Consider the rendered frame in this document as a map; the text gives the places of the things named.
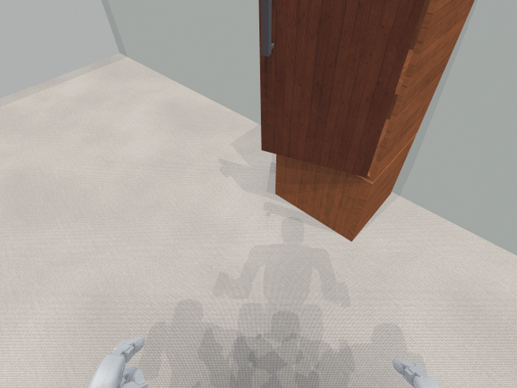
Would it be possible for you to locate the right robot hand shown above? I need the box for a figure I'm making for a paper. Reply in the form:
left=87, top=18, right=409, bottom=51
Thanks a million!
left=393, top=358, right=440, bottom=388

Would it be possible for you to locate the left robot hand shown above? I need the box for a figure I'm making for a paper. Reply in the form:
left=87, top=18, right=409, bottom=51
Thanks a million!
left=88, top=337, right=149, bottom=388

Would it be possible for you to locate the cupboard door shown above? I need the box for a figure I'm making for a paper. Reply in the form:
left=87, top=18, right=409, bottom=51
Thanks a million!
left=258, top=0, right=425, bottom=178

